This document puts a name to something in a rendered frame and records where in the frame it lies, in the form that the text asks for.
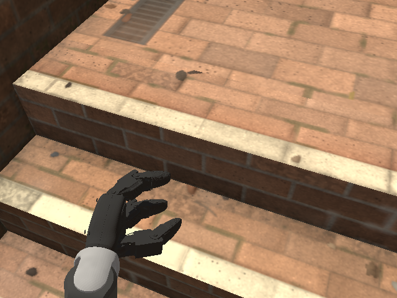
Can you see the stairs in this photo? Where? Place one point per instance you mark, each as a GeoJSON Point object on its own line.
{"type": "Point", "coordinates": [251, 227]}

